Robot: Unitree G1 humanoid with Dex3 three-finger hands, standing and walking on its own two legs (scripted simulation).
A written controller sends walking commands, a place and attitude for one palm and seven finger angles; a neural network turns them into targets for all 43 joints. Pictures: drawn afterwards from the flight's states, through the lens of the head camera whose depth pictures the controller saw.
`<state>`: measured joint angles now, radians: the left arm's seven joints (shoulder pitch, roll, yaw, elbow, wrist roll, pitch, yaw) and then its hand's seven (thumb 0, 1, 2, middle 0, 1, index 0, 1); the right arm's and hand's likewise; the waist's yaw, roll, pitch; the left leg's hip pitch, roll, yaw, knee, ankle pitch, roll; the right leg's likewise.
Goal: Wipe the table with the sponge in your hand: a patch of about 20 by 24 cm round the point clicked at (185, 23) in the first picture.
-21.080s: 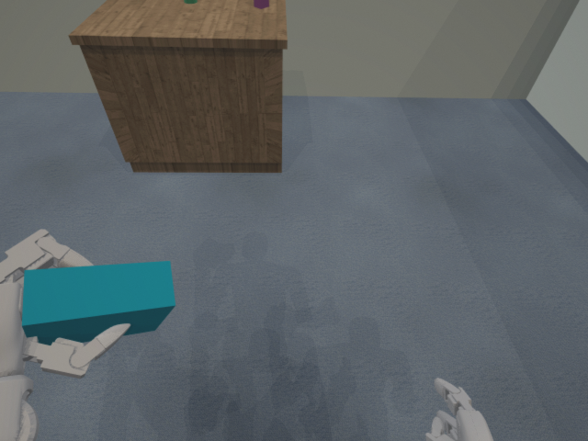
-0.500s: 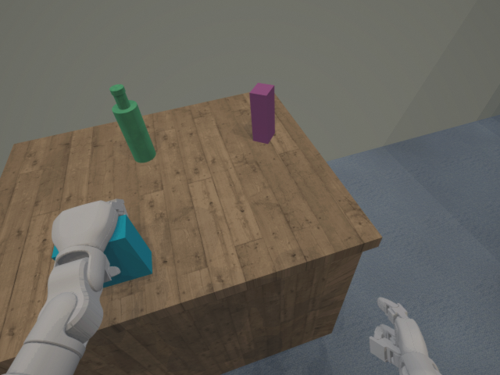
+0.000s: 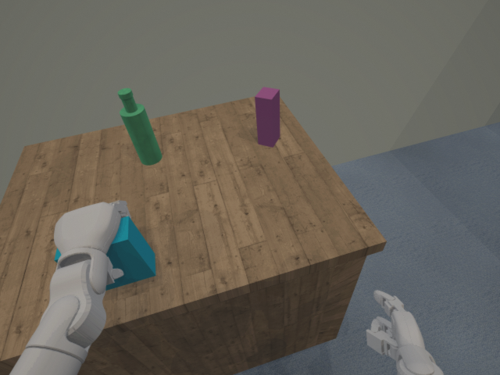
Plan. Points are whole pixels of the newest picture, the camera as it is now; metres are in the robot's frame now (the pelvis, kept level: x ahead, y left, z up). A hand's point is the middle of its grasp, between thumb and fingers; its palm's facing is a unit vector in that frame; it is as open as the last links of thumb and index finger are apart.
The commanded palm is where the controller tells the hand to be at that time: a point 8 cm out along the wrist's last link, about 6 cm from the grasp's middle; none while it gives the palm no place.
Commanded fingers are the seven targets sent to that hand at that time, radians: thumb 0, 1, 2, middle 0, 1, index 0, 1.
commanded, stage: lower the sponge onto the table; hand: left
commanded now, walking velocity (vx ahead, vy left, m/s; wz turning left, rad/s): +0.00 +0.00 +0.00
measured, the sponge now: (116, 262) +0.26 +0.29 +0.03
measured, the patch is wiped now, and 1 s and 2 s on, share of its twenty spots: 0.00 0.00 0.10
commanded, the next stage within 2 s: wipe forward along the first lane in 1.52 s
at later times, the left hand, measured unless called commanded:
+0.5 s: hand (108, 256) +0.26 +0.29 +0.06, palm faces -0.04 -0.08 -1.00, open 9.0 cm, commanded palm +0.24 +0.28 +0.12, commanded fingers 0.00 0.10 1.30 -1.20 -1.60 -1.20 -1.60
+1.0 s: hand (116, 263) +0.26 +0.28 +0.04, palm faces -0.03 -0.09 -1.00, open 9.0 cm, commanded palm +0.24 +0.28 +0.10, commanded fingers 0.00 0.10 1.30 -1.20 -1.60 -1.20 -1.60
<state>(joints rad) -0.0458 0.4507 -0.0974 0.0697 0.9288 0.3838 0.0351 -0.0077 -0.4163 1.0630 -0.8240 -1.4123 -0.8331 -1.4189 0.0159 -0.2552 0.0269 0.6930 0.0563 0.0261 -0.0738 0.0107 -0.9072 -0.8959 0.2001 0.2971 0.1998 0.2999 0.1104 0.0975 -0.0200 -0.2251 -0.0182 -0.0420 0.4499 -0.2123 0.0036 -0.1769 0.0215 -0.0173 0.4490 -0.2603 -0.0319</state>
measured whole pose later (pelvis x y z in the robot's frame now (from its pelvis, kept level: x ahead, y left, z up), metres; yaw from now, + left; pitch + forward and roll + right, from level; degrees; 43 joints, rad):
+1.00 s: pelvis -0.01 +0.00 +0.00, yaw -1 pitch +0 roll +0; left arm -0.01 0.40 -0.12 0.16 0.95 0.35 0.12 -0.01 -0.42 1.06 -0.82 -1.41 -0.83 -1.42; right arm 0.04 -0.25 0.01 0.71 0.06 0.02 -0.07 0.01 -0.91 -0.90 0.20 0.30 0.20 0.30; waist 0.10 0.08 -0.04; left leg -0.26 -0.01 -0.03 0.48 -0.22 0.01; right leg -0.22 0.03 -0.01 0.48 -0.26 -0.03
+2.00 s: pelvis -0.01 +0.00 -0.01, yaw +0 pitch +5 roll -1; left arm -0.26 0.44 -0.06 0.52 0.98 0.28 0.14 -0.01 -0.45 1.11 -0.84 -1.41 -0.84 -1.41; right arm 0.11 -0.26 0.00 0.71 0.08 0.06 -0.08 0.01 -0.91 -0.90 0.20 0.30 0.20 0.30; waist 0.06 0.07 -0.08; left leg -0.42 -0.01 -0.05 0.58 -0.25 0.00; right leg -0.36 0.03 -0.03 0.57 -0.29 -0.04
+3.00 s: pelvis -0.02 +0.01 -0.02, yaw -1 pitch +13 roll -2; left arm -0.68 0.61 0.02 1.03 1.04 0.14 0.19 0.01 -0.49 1.16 -0.84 -1.41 -0.85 -1.43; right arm 0.26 -0.28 -0.01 0.73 0.08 0.09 -0.06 0.01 -0.91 -0.90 0.20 0.30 0.20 0.30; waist -0.04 0.05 -0.12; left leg -0.66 0.00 -0.05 0.71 -0.28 0.01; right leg -0.58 0.05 -0.02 0.64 -0.29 -0.02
